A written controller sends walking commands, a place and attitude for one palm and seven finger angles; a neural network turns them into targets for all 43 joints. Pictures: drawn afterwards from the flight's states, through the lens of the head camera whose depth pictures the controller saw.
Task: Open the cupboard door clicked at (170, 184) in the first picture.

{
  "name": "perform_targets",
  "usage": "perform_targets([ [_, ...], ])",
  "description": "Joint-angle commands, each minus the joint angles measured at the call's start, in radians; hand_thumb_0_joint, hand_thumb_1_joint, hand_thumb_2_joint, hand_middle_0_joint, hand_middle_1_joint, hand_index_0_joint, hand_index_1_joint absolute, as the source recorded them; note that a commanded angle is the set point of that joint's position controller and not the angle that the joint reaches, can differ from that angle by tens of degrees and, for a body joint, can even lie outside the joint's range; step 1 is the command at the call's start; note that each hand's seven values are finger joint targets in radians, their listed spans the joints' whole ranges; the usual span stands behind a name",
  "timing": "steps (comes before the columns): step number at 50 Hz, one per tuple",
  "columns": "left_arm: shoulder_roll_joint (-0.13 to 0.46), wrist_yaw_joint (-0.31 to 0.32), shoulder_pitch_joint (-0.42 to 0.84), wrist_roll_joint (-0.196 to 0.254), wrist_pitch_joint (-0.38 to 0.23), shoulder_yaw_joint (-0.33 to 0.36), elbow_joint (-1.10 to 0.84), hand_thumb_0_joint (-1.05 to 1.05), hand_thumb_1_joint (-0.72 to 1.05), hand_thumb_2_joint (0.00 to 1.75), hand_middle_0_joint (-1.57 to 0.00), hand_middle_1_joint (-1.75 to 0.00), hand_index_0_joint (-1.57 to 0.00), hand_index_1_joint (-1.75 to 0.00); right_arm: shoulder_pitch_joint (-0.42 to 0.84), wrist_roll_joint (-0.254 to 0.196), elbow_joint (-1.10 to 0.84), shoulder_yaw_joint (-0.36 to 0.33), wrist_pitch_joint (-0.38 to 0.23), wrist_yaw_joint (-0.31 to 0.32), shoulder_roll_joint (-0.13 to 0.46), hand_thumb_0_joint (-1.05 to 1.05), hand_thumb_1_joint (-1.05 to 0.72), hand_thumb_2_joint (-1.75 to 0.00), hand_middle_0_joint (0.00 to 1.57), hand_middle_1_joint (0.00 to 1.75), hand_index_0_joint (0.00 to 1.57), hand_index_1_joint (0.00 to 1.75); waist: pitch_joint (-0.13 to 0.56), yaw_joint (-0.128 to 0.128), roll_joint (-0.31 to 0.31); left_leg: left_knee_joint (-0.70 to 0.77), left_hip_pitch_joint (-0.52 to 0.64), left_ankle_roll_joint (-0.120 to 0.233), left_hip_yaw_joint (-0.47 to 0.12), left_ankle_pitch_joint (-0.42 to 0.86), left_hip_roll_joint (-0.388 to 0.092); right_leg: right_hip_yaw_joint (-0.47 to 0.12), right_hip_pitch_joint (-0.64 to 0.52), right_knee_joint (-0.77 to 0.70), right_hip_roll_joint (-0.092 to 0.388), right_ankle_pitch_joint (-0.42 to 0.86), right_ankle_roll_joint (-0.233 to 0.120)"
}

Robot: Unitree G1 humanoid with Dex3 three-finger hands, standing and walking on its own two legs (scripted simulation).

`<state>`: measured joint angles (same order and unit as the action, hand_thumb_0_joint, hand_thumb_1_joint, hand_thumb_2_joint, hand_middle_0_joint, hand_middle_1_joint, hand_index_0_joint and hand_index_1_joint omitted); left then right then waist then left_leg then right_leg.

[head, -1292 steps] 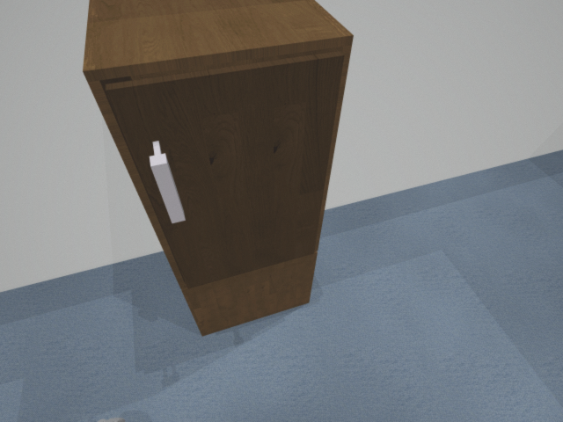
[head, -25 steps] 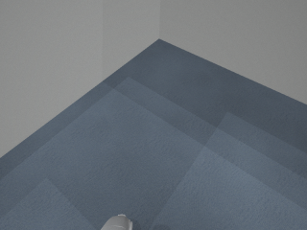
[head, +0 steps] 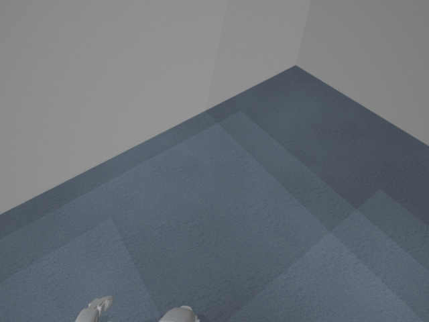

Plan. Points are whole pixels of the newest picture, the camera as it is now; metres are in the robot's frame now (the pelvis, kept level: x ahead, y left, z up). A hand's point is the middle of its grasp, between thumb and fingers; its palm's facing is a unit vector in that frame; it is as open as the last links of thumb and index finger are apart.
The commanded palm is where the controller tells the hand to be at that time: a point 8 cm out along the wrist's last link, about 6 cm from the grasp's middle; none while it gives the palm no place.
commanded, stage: turn to face it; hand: left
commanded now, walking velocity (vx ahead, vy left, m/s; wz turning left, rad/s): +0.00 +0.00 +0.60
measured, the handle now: out of the picture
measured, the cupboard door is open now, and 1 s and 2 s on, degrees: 47 47 47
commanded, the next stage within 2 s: none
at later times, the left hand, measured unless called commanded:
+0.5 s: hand out of the picture +0.00 +0.23 -0.16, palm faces +0.35 -0.91 -0.25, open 7.4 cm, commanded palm none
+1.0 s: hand out of the picture -0.05 +0.14 -0.15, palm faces +0.60 -0.77 -0.22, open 7.4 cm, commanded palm none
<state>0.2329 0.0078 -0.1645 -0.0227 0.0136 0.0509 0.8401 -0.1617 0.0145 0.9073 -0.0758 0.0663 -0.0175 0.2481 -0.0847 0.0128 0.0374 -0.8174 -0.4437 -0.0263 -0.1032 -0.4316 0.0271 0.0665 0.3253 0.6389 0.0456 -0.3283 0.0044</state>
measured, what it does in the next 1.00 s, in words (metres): steps on the spot, turning left: left foot, then right foot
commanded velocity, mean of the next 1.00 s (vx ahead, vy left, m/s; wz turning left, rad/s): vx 0.00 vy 0.00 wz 0.60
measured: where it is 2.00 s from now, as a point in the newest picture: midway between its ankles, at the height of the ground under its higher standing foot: outside the picture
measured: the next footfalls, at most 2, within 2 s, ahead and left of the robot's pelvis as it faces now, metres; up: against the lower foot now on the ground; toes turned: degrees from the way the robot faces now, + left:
left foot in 0.32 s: +0.02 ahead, +0.13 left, +0.00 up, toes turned +19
right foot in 0.68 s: +0.10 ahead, -0.12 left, +0.00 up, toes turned +22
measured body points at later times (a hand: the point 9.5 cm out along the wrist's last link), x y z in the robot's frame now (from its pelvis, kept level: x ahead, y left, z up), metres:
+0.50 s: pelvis +0.00 +0.00 +0.01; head +0.04 +0.03 +0.45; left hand -0.01 +0.28 -0.14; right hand +0.18 -0.21 -0.12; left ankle -0.02 +0.12 -0.72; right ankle +0.03 -0.14 -0.66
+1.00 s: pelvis +0.01 -0.05 +0.01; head +0.05 -0.02 +0.46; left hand -0.09 +0.18 -0.13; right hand +0.24 -0.20 -0.13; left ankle -0.07 +0.06 -0.69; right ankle +0.06 -0.14 -0.72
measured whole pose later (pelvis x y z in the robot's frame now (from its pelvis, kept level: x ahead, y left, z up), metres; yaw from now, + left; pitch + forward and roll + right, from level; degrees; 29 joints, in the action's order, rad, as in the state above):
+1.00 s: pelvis +0.01 -0.05 +0.01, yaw +38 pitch +0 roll +2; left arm 0.20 0.01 -0.23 -0.03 0.01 0.03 0.88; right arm -0.12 0.01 0.94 -0.07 0.08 -0.04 0.24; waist -0.12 0.00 -0.05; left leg -0.82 -0.38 -0.06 0.07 -0.45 -0.03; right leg 0.25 0.22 0.55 0.15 -0.31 -0.01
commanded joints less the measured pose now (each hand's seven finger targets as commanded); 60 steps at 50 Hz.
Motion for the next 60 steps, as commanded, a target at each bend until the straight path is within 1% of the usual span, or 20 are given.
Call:
perform_targets([
  [1, 0.161, 0.027, -0.021, -0.001, -0.022, 0.041, -0.062, 0.00, 0.90, 0.90, -0.20, -0.30, -0.20, -0.30, 0.042, 0.006, -0.092, -0.040, -0.019, -0.003, 0.102, 0.00, -0.90, -0.90, 0.20, 0.30, 0.20, 0.30, 0.090, -0.007, -0.256, -0.451, -0.177, -0.022, 0.048, -0.031, -0.055, -0.257, -0.140, -0.345, 0.330, 0.215, -0.129],
  [4, 0.139, 0.026, -0.019, -0.004, -0.025, 0.033, -0.059, 0.00, 0.90, 0.90, -0.20, -0.30, -0.20, -0.30, 0.037, 0.001, -0.076, -0.023, -0.010, -0.015, 0.059, 0.00, -0.90, -0.90, 0.20, 0.30, 0.20, 0.30, 0.093, -0.002, -0.243, -0.323, -0.115, -0.045, 0.117, 0.007, -0.065, -0.059, -0.166, -0.295, 0.276, 0.419, -0.102],
  [10, 0.194, 0.025, -0.131, -0.010, -0.022, 0.055, -0.008, 0.00, 0.90, 0.90, -0.20, -0.30, -0.20, -0.30, 0.101, -0.007, -0.087, -0.002, -0.025, -0.016, 0.029, 0.00, -0.90, -0.90, 0.20, 0.30, 0.20, 0.30, 0.125, -0.067, -0.229, 0.042, -0.009, -0.037, 0.203, -0.040, -0.045, -0.021, -0.292, -0.207, 0.331, 0.586, -0.121],
  [14, 0.191, 0.014, -0.096, 0.002, -0.014, 0.061, -0.002, 0.00, 0.90, 0.90, -0.20, -0.30, -0.20, -0.30, -0.005, -0.005, -0.062, -0.012, -0.036, -0.011, 0.070, 0.00, -0.90, -0.90, 0.20, 0.30, 0.20, 0.30, 0.159, -0.003, -0.192, 0.334, 0.235, -0.011, 0.208, 0.187, -0.036, 0.066, -0.170, -0.060, 0.307, 0.466, -0.039],
  [15, 0.159, 0.010, -0.090, 0.009, -0.008, 0.057, -0.018, 0.00, 0.90, 0.90, -0.20, -0.30, -0.20, -0.30, -0.064, 0.000, -0.048, -0.029, -0.044, -0.008, 0.133, 0.00, -0.90, -0.90, 0.20, 0.30, 0.20, 0.30, 0.199, 0.032, -0.037, 0.406, 0.396, 0.032, 0.086, 0.345, -0.133, 0.114, -0.025, 0.094, 0.256, 0.305, 0.015],
  [16, 0.085, 0.002, -0.047, 0.016, -0.003, 0.035, -0.059, 0.00, 0.90, 0.90, -0.20, -0.30, -0.20, -0.30, -0.136, 0.008, -0.039, -0.059, -0.048, 0.002, 0.249, 0.00, -0.90, -0.90, 0.20, 0.30, 0.20, 0.30, 0.201, 0.080, 0.281, 0.451, 0.500, 0.183, -0.304, 0.701, -0.411, 0.131, 0.262, 0.328, 0.100, -0.285, 0.096],
  [17, 0.093, 0.010, 0.035, 0.005, 0.009, 0.029, -0.087, 0.00, 0.90, 0.90, -0.20, -0.30, -0.20, -0.30, -0.195, 0.007, -0.012, -0.062, -0.041, 0.013, 0.272, 0.00, -0.90, -0.90, 0.20, 0.30, 0.20, 0.30, 0.201, 0.104, 0.211, 0.439, 0.472, 0.273, -0.328, 0.812, -0.472, -0.002, 0.310, 0.463, 0.084, -0.346, 0.078],
  [18, 0.099, 0.009, 0.056, 0.004, 0.009, 0.030, -0.106, 0.00, 0.90, 0.90, -0.20, -0.30, -0.20, -0.30, -0.171, 0.011, -0.024, -0.055, -0.043, 0.018, 0.258, 0.00, -0.90, -0.90, 0.20, 0.30, 0.20, 0.30, 0.156, 0.082, 0.107, 0.445, 0.392, 0.273, -0.261, 0.680, -0.455, -0.034, 0.300, 0.498, 0.103, -0.276, 0.068],
  [22, 0.097, 0.000, -0.005, 0.005, 0.019, 0.041, -0.025, 0.00, 0.90, 0.90, -0.20, -0.30, -0.20, -0.30, -0.010, 0.009, -0.060, -0.029, -0.054, 0.036, 0.174, 0.00, -0.90, -0.90, 0.20, 0.30, 0.20, 0.30, 0.137, 0.004, 0.159, 0.455, 0.304, 0.181, -0.119, 0.596, -0.267, -0.066, 0.246, 0.495, 0.065, -0.094, 0.077],
  [29, 0.078, 0.001, -0.012, 0.011, 0.015, 0.033, -0.035, 0.00, 0.90, 0.90, -0.20, -0.30, -0.20, -0.30, 0.016, 0.016, -0.072, -0.041, -0.041, 0.026, 0.195, 0.00, -0.90, -0.90, 0.20, 0.30, 0.20, 0.30, 0.104, -0.003, 0.129, 0.461, 0.164, 0.173, -0.183, 0.360, -0.231, -0.023, 0.032, 0.134, -0.009, -0.101, 0.070],
  [32, 0.103, 0.005, -0.122, 0.011, -0.003, 0.045, -0.013, 0.00, 0.90, 0.90, -0.20, -0.30, -0.20, -0.30, 0.062, 0.004, -0.093, -0.044, -0.036, 0.022, 0.178, 0.00, -0.90, -0.90, 0.20, 0.30, 0.20, 0.30, 0.131, -0.061, 0.064, 0.344, 0.030, 0.114, -0.170, 0.303, -0.159, -0.018, -0.218, -0.173, -0.015, 0.079, 0.059],
  [34, 0.263, 0.022, -0.161, -0.012, -0.019, 0.074, -0.017, 0.00, 0.90, 0.90, -0.20, -0.30, -0.20, -0.30, 0.072, -0.007, -0.131, -0.030, -0.038, 0.012, 0.071, 0.00, -0.90, -0.90, 0.20, 0.30, 0.20, 0.30, 0.135, -0.095, -0.391, -0.102, -0.213, -0.018, 0.088, -0.163, 0.058, -0.470, -0.328, -0.410, 0.428, 0.096, -0.106],
  [35, 0.252, 0.025, -0.139, -0.004, -0.018, 0.061, -0.026, 0.00, 0.90, 0.90, -0.20, -0.30, -0.20, -0.30, 0.085, 0.002, -0.129, -0.036, -0.034, 0.006, 0.119, 0.00, -0.90, -0.90, 0.20, 0.30, 0.20, 0.30, 0.110, -0.083, -0.308, -0.304, -0.180, -0.005, 0.033, -0.181, -0.005, -0.436, -0.198, -0.395, 0.464, 0.142, -0.161],
  [37, 0.161, 0.028, -0.020, 0.000, -0.022, 0.041, -0.049, 0.00, 0.90, 0.90, -0.20, -0.30, -0.20, -0.30, 0.046, 0.005, -0.079, -0.043, -0.019, -0.001, 0.105, 0.00, -0.90, -0.90, 0.20, 0.30, 0.20, 0.30, 0.080, -0.011, -0.277, -0.436, -0.172, -0.020, 0.038, -0.047, -0.047, -0.278, -0.150, -0.357, 0.339, 0.213, -0.138],
  [40, 0.132, 0.025, -0.001, -0.001, -0.023, 0.031, -0.057, 0.00, 0.90, 0.90, -0.20, -0.30, -0.20, -0.30, 0.035, 0.001, -0.062, -0.027, -0.007, -0.015, 0.066, 0.00, -0.90, -0.90, 0.20, 0.30, 0.20, 0.30, 0.085, 0.004, -0.237, -0.359, -0.117, -0.044, 0.104, 0.024, -0.058, -0.068, -0.162, -0.314, 0.269, 0.371, -0.104],
  [48, 0.188, 0.022, -0.132, -0.012, -0.022, 0.055, 0.004, 0.00, 0.90, 0.90, -0.20, -0.30, -0.20, -0.30, 0.122, -0.007, -0.085, -0.006, -0.023, -0.018, 0.030, 0.00, -0.90, -0.90, 0.20, 0.30, 0.20, 0.30, 0.116, -0.073, -0.245, 0.056, 0.005, -0.035, 0.206, -0.041, -0.044, -0.011, -0.293, -0.218, 0.337, 0.553, -0.121],
  [52, 0.187, 0.011, -0.086, 0.005, -0.013, 0.062, -0.002, 0.00, 0.90, 0.90, -0.20, -0.30, -0.20, -0.30, -0.009, -0.004, -0.053, -0.017, -0.038, -0.011, 0.081, 0.00, -0.90, -0.90, 0.20, 0.30, 0.20, 0.30, 0.159, 0.013, -0.145, 0.372, 0.294, -0.002, 0.194, 0.229, -0.044, 0.088, -0.128, -0.034, 0.307, 0.413, -0.026],
  [54, 0.073, 0.005, -0.010, 0.011, 0.000, 0.029, -0.072, 0.00, 0.90, 0.90, -0.20, -0.30, -0.20, -0.30, -0.141, 0.006, -0.033, -0.064, -0.044, 0.007, 0.268, 0.00, -0.90, -0.90, 0.20, 0.30, 0.20, 0.30, 0.195, 0.095, 0.312, 0.463, 0.498, 0.224, -0.339, 0.805, -0.448, 0.093, 0.293, 0.383, 0.087, -0.357, 0.092],
  [55, 0.106, 0.011, 0.040, 0.003, 0.011, 0.031, -0.085, 0.00, 0.90, 0.90, -0.20, -0.30, -0.20, -0.30, -0.178, 0.007, -0.010, -0.059, -0.038, 0.014, 0.265, 0.00, -0.90, -0.90, 0.20, 0.30, 0.20, 0.30, 0.198, 0.098, 0.175, 0.438, 0.465, 0.273, -0.286, 0.804, -0.470, -0.024, 0.300, 0.481, 0.096, -0.322, 0.069],
  [60, 0.098, -0.003, -0.004, 0.002, 0.020, 0.041, -0.014, 0.00, 0.90, 0.90, -0.20, -0.30, -0.20, -0.30, -0.001, 0.008, -0.061, -0.027, -0.055, 0.036, 0.171, 0.00, -0.90, -0.90, 0.20, 0.30, 0.20, 0.30, 0.119, 0.003, 0.103, 0.475, 0.293, 0.175, -0.125, 0.561, -0.263, -0.065, 0.250, 0.501, 0.067, -0.067, 0.080],
])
